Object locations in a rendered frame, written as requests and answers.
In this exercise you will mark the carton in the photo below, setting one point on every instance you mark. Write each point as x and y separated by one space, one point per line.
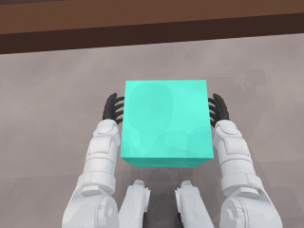
166 124

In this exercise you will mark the robot right hand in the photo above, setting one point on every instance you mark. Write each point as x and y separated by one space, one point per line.
220 110

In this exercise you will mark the robot right upper arm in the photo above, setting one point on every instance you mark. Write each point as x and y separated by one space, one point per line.
240 212

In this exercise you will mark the robot left upper arm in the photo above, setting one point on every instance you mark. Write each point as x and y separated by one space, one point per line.
99 211

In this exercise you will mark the robot left hand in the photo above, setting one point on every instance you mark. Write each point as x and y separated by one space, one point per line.
110 108

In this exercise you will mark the robot left thigh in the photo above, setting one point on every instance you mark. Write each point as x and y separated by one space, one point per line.
134 205

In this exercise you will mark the right robot forearm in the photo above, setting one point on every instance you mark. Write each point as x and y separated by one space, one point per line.
237 170

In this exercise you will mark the left robot forearm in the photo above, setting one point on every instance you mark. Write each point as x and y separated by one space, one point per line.
100 162

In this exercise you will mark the robot left shin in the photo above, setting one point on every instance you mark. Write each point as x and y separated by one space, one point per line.
139 182

